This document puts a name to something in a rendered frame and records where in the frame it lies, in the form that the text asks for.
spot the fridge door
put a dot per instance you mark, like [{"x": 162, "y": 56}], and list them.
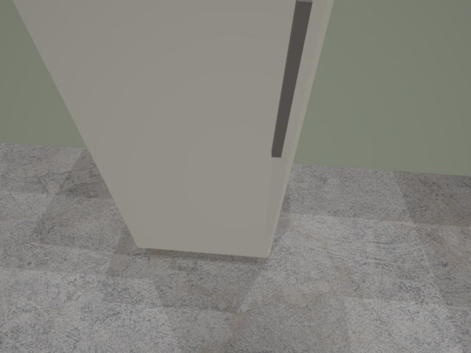
[{"x": 177, "y": 102}]

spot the handle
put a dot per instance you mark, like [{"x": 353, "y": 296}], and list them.
[{"x": 299, "y": 27}]

